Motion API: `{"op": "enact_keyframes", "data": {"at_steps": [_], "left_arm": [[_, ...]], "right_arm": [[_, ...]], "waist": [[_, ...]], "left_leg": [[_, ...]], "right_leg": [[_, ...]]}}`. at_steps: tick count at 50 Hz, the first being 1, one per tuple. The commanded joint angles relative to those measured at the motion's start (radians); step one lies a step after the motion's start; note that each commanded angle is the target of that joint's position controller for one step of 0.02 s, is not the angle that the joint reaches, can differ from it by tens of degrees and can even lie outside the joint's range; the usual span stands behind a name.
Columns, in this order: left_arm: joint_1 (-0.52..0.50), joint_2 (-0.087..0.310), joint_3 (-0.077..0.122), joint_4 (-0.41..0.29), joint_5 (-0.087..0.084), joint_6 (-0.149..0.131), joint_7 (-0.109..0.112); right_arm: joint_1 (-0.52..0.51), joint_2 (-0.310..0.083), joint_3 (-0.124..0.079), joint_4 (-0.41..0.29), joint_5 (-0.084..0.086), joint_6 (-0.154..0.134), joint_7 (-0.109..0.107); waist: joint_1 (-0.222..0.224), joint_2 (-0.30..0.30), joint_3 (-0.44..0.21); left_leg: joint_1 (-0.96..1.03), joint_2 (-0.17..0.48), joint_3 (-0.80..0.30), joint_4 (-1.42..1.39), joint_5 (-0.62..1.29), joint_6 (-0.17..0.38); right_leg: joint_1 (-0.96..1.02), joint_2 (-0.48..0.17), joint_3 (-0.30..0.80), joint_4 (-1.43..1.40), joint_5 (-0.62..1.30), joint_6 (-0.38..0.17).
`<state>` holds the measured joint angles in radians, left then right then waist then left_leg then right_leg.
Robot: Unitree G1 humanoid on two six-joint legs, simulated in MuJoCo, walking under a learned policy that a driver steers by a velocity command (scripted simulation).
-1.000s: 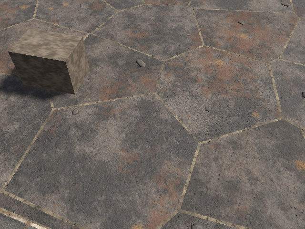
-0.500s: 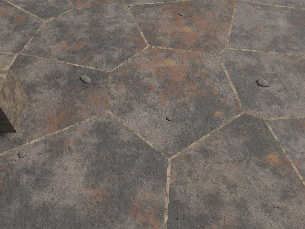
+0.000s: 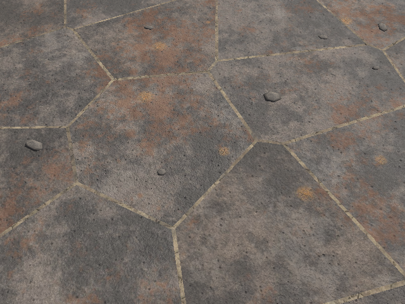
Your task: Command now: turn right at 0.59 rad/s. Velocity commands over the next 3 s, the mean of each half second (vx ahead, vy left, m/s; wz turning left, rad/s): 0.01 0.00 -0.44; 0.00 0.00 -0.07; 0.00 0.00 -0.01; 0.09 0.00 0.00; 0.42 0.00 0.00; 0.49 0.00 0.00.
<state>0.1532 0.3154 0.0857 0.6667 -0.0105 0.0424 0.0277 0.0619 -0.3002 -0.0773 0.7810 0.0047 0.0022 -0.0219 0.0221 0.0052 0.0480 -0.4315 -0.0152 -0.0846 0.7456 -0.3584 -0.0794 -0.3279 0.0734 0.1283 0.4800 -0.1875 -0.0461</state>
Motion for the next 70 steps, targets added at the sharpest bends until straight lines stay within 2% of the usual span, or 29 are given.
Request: {"op": "enact_keyframes", "data": {"at_steps": [1, 3, 4, 5, 6, 7, 8, 9, 10, 12, 16, 19, 22, 23, 24, 25, 26, 27, 29, 32, 35, 36, 37, 38, 39, 40, 43, 53, 70], "left_arm": [[-0.030, 0.172, 0.045, -0.072, -0.002, -0.005, -0.002], [-0.059, 0.164, 0.040, -0.082, -0.012, 0.003, 0.002], [-0.056, 0.148, 0.034, -0.086, -0.015, 0.006, 0.006], [-0.022, 0.099, 0.020, -0.091, -0.006, 0.005, 0.007], [-0.001, 0.096, 0.024, -0.121, -0.014, -0.004, 0.004], [0.020, 0.185, 0.050, -0.096, 0.003, -0.013, 0.002], [0.039, 0.216, 0.067, -0.072, -0.008, -0.010, -0.002], [0.061, 0.194, 0.067, -0.048, -0.009, 0.002, 0.000], [0.061, 0.171, 0.062, -0.046, -0.005, 0.011, 0.001], [0.026, 0.111, 0.042, -0.063, -0.010, 0.015, -0.004], [-0.035, 0.062, 0.013, -0.100, -0.001, 0.006, -0.009], [-0.026, 0.068, 0.007, -0.098, -0.002, 0.006, -0.016], [0.061, 0.070, 0.010, -0.051, 0.003, 0.006, -0.022], [0.067, 0.100, 0.013, -0.054, 0.007, 0.006, -0.018], [0.089, 0.180, 0.024, -0.067, 0.016, 0.008, -0.003], [0.035, 0.138, 0.005, -0.064, 0.039, -0.002, -0.012], [-0.002, 0.096, -0.005, -0.073, 0.045, -0.020, -0.022], [-0.014, 0.074, -0.013, -0.053, 0.048, -0.035, -0.022], [-0.046, 0.092, -0.011, -0.037, 0.031, -0.052, -0.019], [-0.066, 0.065, -0.021, -0.010, 0.026, -0.052, -0.015], [-0.082, 0.047, -0.028, 0.015, 0.018, -0.042, -0.016], [-0.063, 0.040, -0.030, 0.031, 0.013, -0.042, -0.018], [-0.029, 0.032, -0.032, 0.047, 0.021, -0.046, -0.021], [0.003, 0.043, -0.028, 0.058, 0.032, -0.049, -0.025], [-0.006, 0.037, -0.029, 0.062, 0.031, -0.045, -0.023], [-0.043, 0.054, -0.027, 0.069, 0.029, -0.042, -0.019], [-0.049, 0.043, -0.024, 0.089, 0.021, -0.028, -0.006], [-0.016, 0.042, -0.020, 0.207, 0.016, -0.034, -0.001], [0.025, 0.038, -0.034, 0.355, 0.011, -0.038, 0.011]], "right_arm": [[0.005, -0.096, -0.024, -0.066, 0.005, -0.023, 0.011], [0.062, -0.095, -0.029, -0.052, 0.004, -0.034, 0.020], [0.097, -0.116, -0.037, -0.042, -0.001, -0.036, 0.021], [0.126, -0.187, -0.052, -0.046, -0.019, -0.032, 0.014], [0.099, -0.252, -0.064, -0.042, -0.045, -0.023, 0.012], [0.057, -0.186, -0.047, -0.078, -0.052, -0.028, 0.008], [0.009, -0.135, -0.032, -0.095, -0.044, -0.029, 0.001], [-0.027, -0.116, -0.027, -0.103, -0.029, -0.026, -0.003], [-0.031, -0.105, -0.023, -0.104, -0.013, -0.025, -0.008], [0.013, -0.109, -0.019, -0.092, -0.013, -0.016, -0.014], [0.060, -0.147, -0.030, -0.083, -0.011, -0.002, -0.012], [0.065, -0.174, -0.036, -0.075, 0.001, 0.003, 0.003], [0.066, -0.151, -0.020, -0.054, 0.024, 0.003, 0.009], [0.119, -0.117, -0.006, -0.031, 0.014, -0.006, 0.014], [0.144, -0.050, 0.019, -0.046, -0.038, -0.018, 0.025], [0.093, -0.048, 0.021, -0.068, -0.028, -0.019, 0.018], [0.052, -0.108, 0.008, -0.064, -0.017, -0.012, 0.009], [0.040, -0.111, 0.003, -0.062, -0.010, -0.007, 0.006], [0.072, -0.117, -0.005, -0.034, -0.014, 0.009, -0.004], [0.112, -0.077, 0.005, -0.007, -0.007, 0.008, 0.001], [0.122, -0.058, 0.014, 0.012, -0.004, 0.003, 0.005], [0.129, -0.063, 0.017, 0.018, -0.014, 0.000, 0.007], [0.128, -0.100, 0.013, 0.017, -0.025, 0.000, 0.005], [0.124, -0.157, 0.003, 0.015, -0.019, 0.001, 0.003], [0.109, -0.153, -0.001, 0.033, -0.010, 0.000, 0.008], [0.097, -0.113, 0.008, 0.030, -0.011, -0.005, 0.013], [0.100, -0.088, 0.018, 0.056, -0.020, -0.023, 0.010], [0.126, -0.081, 0.029, 0.122, -0.014, -0.021, -0.008], [0.157, -0.057, 0.042, 0.204, -0.011, -0.014, -0.015]], "waist": [[-0.005, -0.169, -0.148], [-0.044, -0.167, -0.151], [-0.055, -0.143, -0.156], [-0.035, 0.014, -0.178], [0.008, 0.298, -0.121], [-0.005, 0.217, -0.120], [0.015, 0.149, -0.107], [0.030, 0.119, -0.087], [0.017, 0.121, -0.071], [-0.012, 0.129, -0.060], [-0.055, 0.168, -0.112], [-0.062, 0.195, -0.121], [-0.012, 0.163, -0.110], [-0.019, 0.101, -0.129], [-0.055, -0.147, -0.197], [-0.043, -0.252, -0.173], [-0.016, -0.183, -0.130], [-0.020, -0.187, -0.113], [-0.028, -0.180, -0.084], [-0.042, -0.148, -0.098], [-0.051, -0.127, -0.103], [-0.058, -0.103, -0.100], [-0.038, -0.059, -0.102], [0.001, 0.018, -0.081], [0.004, 0.082, -0.059], [-0.023, 0.055, -0.037], [-0.024, 0.051, -0.042], [-0.034, -0.009, -0.035], [-0.026, -0.002, -0.020]], "left_leg": [[0.043, -0.021, 0.006, -0.104, 0.001, 0.014], [0.147, -0.025, 0.023, -0.292, 0.111, 0.037], [0.241, 0.018, 0.007, -0.384, 0.215, 0.059], [0.360, 0.210, -0.156, -0.421, 0.296, 0.129], [0.349, 0.391, -0.400, -0.461, 0.470, 0.301], [0.305, 0.445, -0.412, -0.459, 0.501, 0.373], [0.279, 0.386, -0.303, -0.441, 0.484, 0.339], [0.272, 0.317, -0.206, -0.429, 0.437, 0.290], [0.288, 0.292, -0.158, -0.426, 0.424, 0.274], [0.291, 0.250, -0.086, -0.431, 0.460, 0.282], [0.374, 0.267, -0.047, -0.405, 0.521, 0.303], [0.340, 0.282, -0.042, -0.388, 0.555, 0.306], [0.270, 0.251, -0.016, -0.320, 0.489, 0.244], [0.191, 0.220, 0.012, -0.282, 0.382, 0.170], [0.062, 0.131, 0.105, -0.100, 0.069, 0.074], [0.036, 0.082, 0.094, -0.081, -0.197, 0.031], [0.048, 0.095, 0.071, -0.007, -0.208, 0.011], [0.033, 0.093, 0.058, 0.023, -0.187, 0.008], [0.026, 0.100, 0.037, 0.056, -0.145, -0.007], [0.109, 0.091, 0.055, 0.001, -0.085, -0.015], [0.211, 0.073, 0.084, -0.227, 0.088, -0.004], [0.275, 0.075, 0.075, -0.336, 0.243, 0.008], [0.327, 0.111, 0.031, -0.352, 0.385, 0.025], [0.319, 0.136, 0.027, -0.319, 0.411, 0.056], [0.231, 0.119, 0.033, -0.314, 0.254, 0.088], [0.200, 0.106, 0.035, -0.337, 0.196, 0.090], [0.212, 0.095, 0.041, -0.350, 0.225, 0.064], [0.240, 0.075, 0.058, -0.345, 0.205, 0.070], [0.235, 0.052, 0.075, -0.352, 0.214, 0.073]], "right_leg": [[0.148, -0.242, 0.319, -0.092, 0.234, -0.177], [0.129, -0.205, 0.333, -0.046, 0.231, -0.138], [0.079, -0.169, 0.315, -0.007, 0.152, -0.096], [-0.046, -0.086, 0.218, 0.162, -0.079, -0.038], [-0.251, 0.073, 0.023, 0.344, -0.421, 0.022], [-0.263, -0.001, 0.043, 0.581, -0.446, 0.063], [-0.254, -0.015, 0.038, 0.669, -0.379, 0.075], [-0.257, -0.026, 0.020, 0.709, -0.324, 0.095], [-0.290, -0.033, 0.012, 0.741, -0.269, 0.112], [-0.277, -0.032, -0.027, 0.696, -0.230, 0.133], [-0.183, -0.066, -0.074, 0.432, -0.255, 0.140], [-0.046, -0.066, -0.130, 0.247, -0.242, 0.124], [0.159, -0.043, -0.165, -0.113, 0.023, 0.066], [0.287, -0.098, -0.083, -0.157, 0.157, 0.036], [0.428, -0.315, 0.159, -0.114, 0.509, -0.032], [0.272, -0.407, 0.227, -0.119, 0.458, -0.188], [0.219, -0.369, 0.213, -0.151, 0.335, -0.212], [0.212, -0.336, 0.183, -0.160, 0.288, -0.188], [0.197, -0.308, 0.146, -0.154, 0.307, -0.159], [0.168, -0.270, 0.081, -0.125, 0.389, -0.149], [0.161, -0.243, 0.066, -0.098, 0.321, -0.130], [0.142, -0.222, 0.059, -0.098, 0.235, -0.097], [0.119, -0.188, 0.047, -0.091, 0.117, -0.054], [0.097, -0.142, 0.014, -0.090, 0.012, -0.024], [0.134, -0.102, -0.033, -0.093, -0.032, 0.003], [0.150, -0.098, -0.039, -0.067, -0.032, 0.015], [0.155, -0.104, -0.042, -0.054, 0.051, 0.009], [0.148, -0.101, -0.054, -0.067, 0.078, 0.027], [0.147, -0.095, -0.071, -0.072, 0.088, 0.033]]}}
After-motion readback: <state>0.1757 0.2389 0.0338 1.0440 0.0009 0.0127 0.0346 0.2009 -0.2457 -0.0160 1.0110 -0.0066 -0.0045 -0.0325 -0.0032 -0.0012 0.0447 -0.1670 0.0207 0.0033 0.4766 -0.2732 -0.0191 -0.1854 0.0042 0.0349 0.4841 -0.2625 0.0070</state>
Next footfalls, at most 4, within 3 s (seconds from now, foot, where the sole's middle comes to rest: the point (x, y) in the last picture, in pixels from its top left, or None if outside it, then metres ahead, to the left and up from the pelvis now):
0.10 left None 0.06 0.14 -0.78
0.46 right None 0.01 -0.13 -0.78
0.74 left None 0.05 0.12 -0.78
2.44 left None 0.43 0.03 -0.78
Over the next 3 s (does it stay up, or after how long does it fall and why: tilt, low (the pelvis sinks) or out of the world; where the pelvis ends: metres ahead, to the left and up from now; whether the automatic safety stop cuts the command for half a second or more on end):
stays up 0.53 -0.12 -0.01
